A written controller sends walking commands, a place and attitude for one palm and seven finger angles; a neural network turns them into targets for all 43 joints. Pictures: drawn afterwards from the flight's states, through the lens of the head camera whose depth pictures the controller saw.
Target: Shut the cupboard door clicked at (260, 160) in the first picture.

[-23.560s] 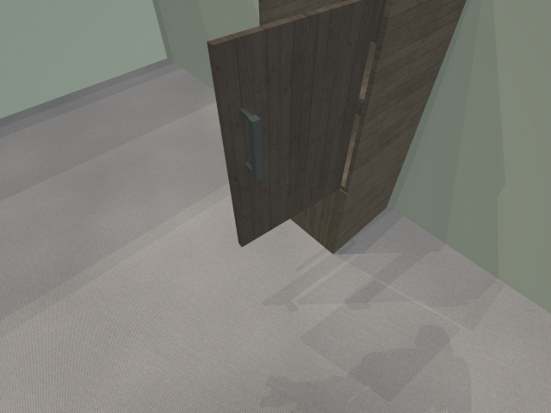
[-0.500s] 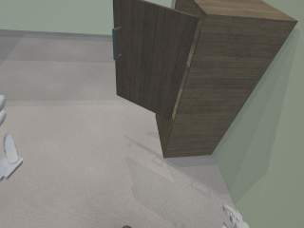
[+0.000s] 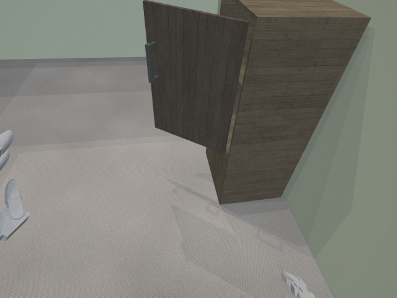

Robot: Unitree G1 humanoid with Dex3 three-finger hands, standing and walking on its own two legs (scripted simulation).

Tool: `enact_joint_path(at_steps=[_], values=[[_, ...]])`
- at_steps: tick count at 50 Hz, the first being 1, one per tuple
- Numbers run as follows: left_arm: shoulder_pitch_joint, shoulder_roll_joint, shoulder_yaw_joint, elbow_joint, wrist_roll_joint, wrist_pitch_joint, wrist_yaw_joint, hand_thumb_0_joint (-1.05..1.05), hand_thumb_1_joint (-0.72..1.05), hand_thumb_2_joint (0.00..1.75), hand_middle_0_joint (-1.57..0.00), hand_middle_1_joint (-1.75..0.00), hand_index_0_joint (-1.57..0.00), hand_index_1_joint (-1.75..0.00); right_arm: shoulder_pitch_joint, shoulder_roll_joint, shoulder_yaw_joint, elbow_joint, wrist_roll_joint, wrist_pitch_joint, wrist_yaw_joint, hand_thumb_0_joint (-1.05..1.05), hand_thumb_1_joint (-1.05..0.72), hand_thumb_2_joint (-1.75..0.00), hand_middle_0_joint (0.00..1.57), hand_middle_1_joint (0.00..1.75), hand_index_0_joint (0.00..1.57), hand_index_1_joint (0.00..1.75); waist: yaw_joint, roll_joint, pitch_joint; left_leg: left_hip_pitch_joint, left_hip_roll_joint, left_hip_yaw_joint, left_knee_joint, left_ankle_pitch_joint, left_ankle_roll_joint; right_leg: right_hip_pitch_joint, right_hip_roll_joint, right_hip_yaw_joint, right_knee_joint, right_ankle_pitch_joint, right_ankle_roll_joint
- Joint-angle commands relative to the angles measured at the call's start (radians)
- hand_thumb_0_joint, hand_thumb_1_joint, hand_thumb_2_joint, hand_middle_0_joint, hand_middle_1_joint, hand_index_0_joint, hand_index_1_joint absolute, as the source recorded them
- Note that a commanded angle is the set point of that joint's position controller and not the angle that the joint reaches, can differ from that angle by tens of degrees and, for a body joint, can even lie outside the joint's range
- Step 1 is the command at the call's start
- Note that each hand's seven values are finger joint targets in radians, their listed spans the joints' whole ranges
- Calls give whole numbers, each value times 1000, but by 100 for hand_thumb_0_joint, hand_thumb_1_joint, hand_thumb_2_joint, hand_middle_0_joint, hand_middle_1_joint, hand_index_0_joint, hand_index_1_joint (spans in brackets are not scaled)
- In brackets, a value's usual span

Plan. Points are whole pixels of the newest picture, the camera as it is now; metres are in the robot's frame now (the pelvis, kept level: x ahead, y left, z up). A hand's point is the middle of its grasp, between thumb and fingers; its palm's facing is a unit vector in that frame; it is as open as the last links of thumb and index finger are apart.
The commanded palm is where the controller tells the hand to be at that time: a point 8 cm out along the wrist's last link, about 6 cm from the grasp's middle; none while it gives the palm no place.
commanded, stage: stop stepping back and stand still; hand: left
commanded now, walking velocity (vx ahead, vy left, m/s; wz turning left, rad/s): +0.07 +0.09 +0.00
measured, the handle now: (152, 62) +0.98 +0.22 +0.03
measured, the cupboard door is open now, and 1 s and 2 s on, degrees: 53 53 53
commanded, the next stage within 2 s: let the arm hang, fingers relaxed in 1.00 s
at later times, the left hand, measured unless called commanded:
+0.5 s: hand (8, 198) +0.22 +0.30 +0.16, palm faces +0.47 -0.77 -0.44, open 7.4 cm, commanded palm +0.16 +0.33 +0.18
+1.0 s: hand out of the picture +0.21 +0.32 +0.15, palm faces +0.45 -0.79 -0.42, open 7.4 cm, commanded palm +0.15 +0.36 +0.18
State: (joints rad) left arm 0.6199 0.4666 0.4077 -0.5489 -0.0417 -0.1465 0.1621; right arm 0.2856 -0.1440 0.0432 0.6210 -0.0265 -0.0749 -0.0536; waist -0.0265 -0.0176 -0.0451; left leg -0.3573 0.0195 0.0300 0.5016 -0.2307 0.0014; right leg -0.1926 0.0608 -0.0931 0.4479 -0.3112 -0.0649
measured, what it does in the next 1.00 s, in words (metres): steps on the spot: left foot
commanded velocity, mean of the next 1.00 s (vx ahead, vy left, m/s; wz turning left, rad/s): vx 0.01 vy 0.01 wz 0.00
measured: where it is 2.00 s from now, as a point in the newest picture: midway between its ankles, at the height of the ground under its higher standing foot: outside the picture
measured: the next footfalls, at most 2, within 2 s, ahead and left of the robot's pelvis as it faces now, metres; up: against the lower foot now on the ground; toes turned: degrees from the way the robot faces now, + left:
left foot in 0.28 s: +0.10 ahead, +0.15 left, +0.00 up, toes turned +5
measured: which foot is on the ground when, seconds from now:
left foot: down 0.00-0.00, up 0.02-0.26, down 0.28-1.00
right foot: down 0.00-1.00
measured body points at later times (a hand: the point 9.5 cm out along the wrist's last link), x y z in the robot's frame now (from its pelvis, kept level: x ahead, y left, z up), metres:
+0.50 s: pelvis +0.02 +0.03 +0.00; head +0.02 +0.03 +0.45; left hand +0.19 +0.34 +0.19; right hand +0.20 -0.20 -0.08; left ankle +0.06 +0.15 -0.74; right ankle +0.00 -0.07 -0.74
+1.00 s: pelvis +0.02 +0.05 +0.00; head +0.02 +0.06 +0.45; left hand +0.18 +0.36 +0.18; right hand +0.18 -0.18 -0.08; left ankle +0.06 +0.15 -0.74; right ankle +0.00 -0.07 -0.74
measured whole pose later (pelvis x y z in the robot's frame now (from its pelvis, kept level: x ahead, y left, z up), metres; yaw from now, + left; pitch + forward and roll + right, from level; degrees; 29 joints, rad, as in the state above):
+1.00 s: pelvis +0.02 +0.05 +0.00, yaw +1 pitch +0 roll -1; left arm 0.55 0.39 0.38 -0.46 -0.05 -0.16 0.17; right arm 0.23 -0.20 0.02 0.63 0.01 -0.07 -0.08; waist -0.01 0.00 -0.02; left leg -0.29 0.02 0.07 0.47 -0.19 0.03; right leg -0.18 -0.02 -0.08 0.43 -0.25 0.01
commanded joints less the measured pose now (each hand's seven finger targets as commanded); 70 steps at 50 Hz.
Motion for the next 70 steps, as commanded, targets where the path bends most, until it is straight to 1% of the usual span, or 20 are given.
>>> enact_joint_path(at_steps=[1, 2, 4, 6, 10, 13, 15, 17, 19, 21, 28, 34, 42, 54, 55, 56, 57, 61, 62, 70], values=[[-166, 161, 155, -86, -7, -51, 45, 0, 90, 90, -20, -30, -20, -30, -109, -162, -82, -118, 17, -32, -21, 0, -90, -90, 20, 30, 20, 30, 12, -120, -15, -214, 16, -44, 365, -151, -17, 40, -383, 489, -252, -241, -162], [-168, 133, 133, -47, -7, -54, 45, 0, 90, 90, -20, -30, -20, -30, -113, -176, -86, -111, 21, -36, -20, 0, -90, -90, 20, 30, 20, 30, 7, -74, 6, -212, 20, -55, 412, -170, -16, -14, -376, 481, -252, -279, -155], [-163, 97, 80, -15, 3, -62, 38, 0, 90, 90, -20, -30, -20, -30, -125, -177, -78, -113, 24, -33, -21, 0, -90, -90, 20, 30, 20, 30, 5, -63, 80, -214, 41, -48, 396, -114, -16, -54, -350, 384, -234, -163, -138], [-196, 113, 80, -32, 10, -84, 38, 0, 90, 90, -20, -30, -20, -30, -148, -175, -74, -110, 25, -44, -30, 0, -90, -90, 20, 30, 20, 30, 17, -78, 82, -162, 41, -10, 302, -94, -9, -51, -322, 297, -213, -50, -104], [-206, 125, 89, -109, 14, -101, 46, 0, 90, 90, -20, -30, -20, -30, -155, -172, -77, -114, 23, -63, -40, 0, -90, -90, 20, 30, 20, 30, 31, -38, 50, 27, 16, 39, 66, -15, 8, -63, -288, 242, -159, 9, -59], [-180, 153, 127, -169, 8, -117, 48, 0, 90, 90, -20, -30, -20, -30, -148, -188, -90, -125, 30, -69, -46, 0, -90, -90, 20, 30, 20, 30, 33, 87, 8, 165, 76, -41, -79, 125, 30, -55, -192, 171, -32, 91, 23], [-120, 142, 142, -108, 4, -113, 40, 0, 90, 90, -20, -30, -20, -30, -140, -183, -87, -127, 35, -63, -45, 0, -90, -90, 20, 30, 20, 30, 28, 136, -23, 160, 121, -89, -81, 173, 43, -47, -134, 141, -9, 116, 55], [-140, 133, 142, -107, 6, -111, 33, 0, 90, 90, -20, -30, -20, -30, -144, -183, -80, -129, 33, -61, -41, 0, -90, -90, 20, 30, 20, 30, 23, 144, -1, 74, 121, -100, -100, 134, 39, 6, -116, 124, -17, 141, 60], [-149, 114, 120, -83, 4, -108, 31, 0, 90, 90, -20, -30, -20, -30, -140, -181, -83, -131, 38, -60, -37, 0, -90, -90, 20, 30, 20, 30, 19, 48, -23, 78, 100, -69, -60, 145, 28, 29, -133, 147, -36, 202, 52], [-137, 107, 113, -78, -1, -102, 30, 0, 90, 90, -20, -30, -20, -30, -136, -181, -83, -135, 39, -57, -31, 0, -90, -90, 20, 30, 20, 30, 17, 37, -56, 108, 86, -47, -33, 184, 18, 35, -150, 154, -38, 259, 44], [-96, 116, 119, -131, -9, -84, 24, 0, 90, 90, -20, -30, -20, -30, -153, -170, -65, -160, 35, -39, -31, 0, -90, -90, 20, 30, 20, 30, 18, 91, -87, 107, 102, -69, -80, 245, 17, 65, -121, 105, -8, 299, 54], [-105, 120, 126, -134, -12, -82, 24, 0, 90, 90, -20, -30, -20, -30, -154, -166, -58, -162, 32, -37, -37, 0, -90, -90, 20, 30, 20, 30, 19, 128, -68, 91, 105, -77, -126, 162, 15, 54, -107, 95, -27, 229, 59], [-129, 113, 113, -106, -5, -75, 26, 0, 90, 90, -20, -30, -20, -30, -159, -176, -64, -155, 32, -43, -38, 0, -90, -90, 20, 30, 20, 30, 21, 95, -48, 75, 89, -79, -152, 19, 11, 40, -112, 102, -79, 141, 58], [-93, 101, 113, -99, -7, -81, 29, 0, 90, 90, -20, -30, -20, -30, -156, -173, -65, -157, 34, -44, -40, 0, -90, -90, 20, 30, 20, 30, 21, 112, -37, 54, 90, -84, -171, 10, 7, 46, -103, 89, -81, 130, 60], [-161, -64, -318, 635, 57, 56, -124, 0, 90, 90, -20, -30, -20, -30, -236, -372, -99, 41, 46, -108, 59, 0, -90, -90, 20, 30, 20, 30, 2, 124, 82, 1, 111, -79, -1, 231, 16, -93, -181, 36, 32, 224, 42], [-183, -68, -295, 659, 53, 139, -148, 0, 90, 90, -20, -30, -20, -30, -157, -331, -109, 45, 42, -42, 62, 0, -90, -90, 20, 30, 20, 30, 6, 120, -4, 83, 113, -53, -6, 250, 5, -104, -183, 94, -5, 177, 35], [-218, -85, -308, 692, 63, 146, -154, 0, 90, 90, -20, -30, -20, -30, -117, -321, -109, 60, 29, -26, 61, 0, -90, -90, 20, 30, 20, 30, 6, 71, -32, 95, 127, -71, -2, 272, 18, -116, -157, 78, 26, 117, 29], [-323, -41, -333, 915, 65, 143, -161, 0, 90, 90, -20, -30, -20, -30, -143, -328, -79, 84, 17, 30, 61, 0, -90, -90, 20, 30, 20, 30, 18, -134, 12, 39, 113, -128, -45, 101, 45, -102, -167, 114, -9, 0, 13], [-340, -38, -342, 983, 65, 143, -159, 0, 90, 90, -20, -30, -20, -30, -131, -318, -76, 99, 13, 41, 63, 0, -90, -90, 20, 30, 20, 30, 14, -136, 14, 59, 101, -125, -43, 108, 42, -114, -181, 132, -17, -2, 0], [-342, -102, -379, 1410, 56, 147, -145, 0, 90, 90, -20, -30, -20, -30, -76, -209, -51, 277, 3, 80, 51, 0, -90, -90, 20, 30, 20, 30, 13, 89, 29, 101, 69, -91, -130, -13, 18, -72, -181, 155, -95, -47, 12]])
